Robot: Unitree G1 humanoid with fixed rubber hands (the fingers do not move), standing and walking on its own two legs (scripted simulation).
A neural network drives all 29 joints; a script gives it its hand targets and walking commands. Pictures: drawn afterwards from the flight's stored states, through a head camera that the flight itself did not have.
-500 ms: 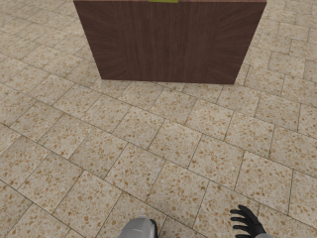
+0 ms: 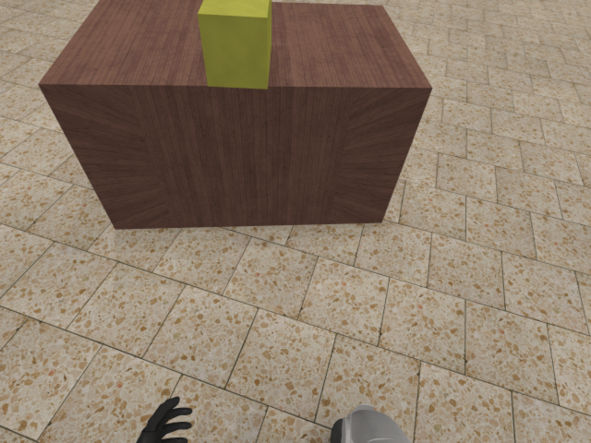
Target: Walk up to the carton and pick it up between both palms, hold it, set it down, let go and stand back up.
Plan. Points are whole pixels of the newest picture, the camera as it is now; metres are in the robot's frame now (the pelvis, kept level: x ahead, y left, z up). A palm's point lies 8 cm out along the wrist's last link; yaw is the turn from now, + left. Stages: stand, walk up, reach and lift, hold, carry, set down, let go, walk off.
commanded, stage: walk up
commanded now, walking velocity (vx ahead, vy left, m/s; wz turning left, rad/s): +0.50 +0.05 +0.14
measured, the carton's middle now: (240, 31) +1.21 +0.11 +0.00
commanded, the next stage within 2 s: none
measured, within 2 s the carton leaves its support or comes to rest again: neither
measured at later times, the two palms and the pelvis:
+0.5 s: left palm (127, 441) +0.17 +0.25 -0.14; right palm (406, 297) +0.38 -0.21 -0.13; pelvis +0.26 +0.03 +0.00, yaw +2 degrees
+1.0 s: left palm (131, 209) +0.62 +0.34 -0.14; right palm (350, 282) +0.40 -0.11 -0.11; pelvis +0.51 +0.10 +0.01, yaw +2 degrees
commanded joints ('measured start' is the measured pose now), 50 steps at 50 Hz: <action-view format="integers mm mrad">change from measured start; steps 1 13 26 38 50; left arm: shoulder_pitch -65 249 320 321 -111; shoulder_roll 33 32 153 19 3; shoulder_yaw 0 30 60 33 -2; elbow -117 44 63 74 -76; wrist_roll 5 0 5 -2 -4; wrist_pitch -72 -92 -74 -31 -22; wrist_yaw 27 60 54 28 -3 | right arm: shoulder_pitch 49 -108 -376 -198 6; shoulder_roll -220 -85 -176 -172 -187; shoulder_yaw -40 -57 -47 -32 -39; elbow -5 -56 -226 -114 -35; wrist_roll -16 -17 -19 -11 -14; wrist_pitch -6 57 44 -22 -17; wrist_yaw -16 28 76 21 -13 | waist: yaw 65 71 82 87 11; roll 277 -132 -176 272 214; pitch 106 41 79 4 215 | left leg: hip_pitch -56 -619 -360 -194 -113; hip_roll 188 76 95 274 289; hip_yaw -112 -118 44 -186 -66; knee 113 951 306 -13 -105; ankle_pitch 1030 126 188 407 587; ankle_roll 93 -19 -47 -12 63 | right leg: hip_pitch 188 412 342 51 -116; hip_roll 88 -202 -161 -17 -17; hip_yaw -59 191 42 132 -8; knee -181 -445 -496 434 15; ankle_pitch -126 164 -285 -140 12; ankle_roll -55 -111 -119 -31 18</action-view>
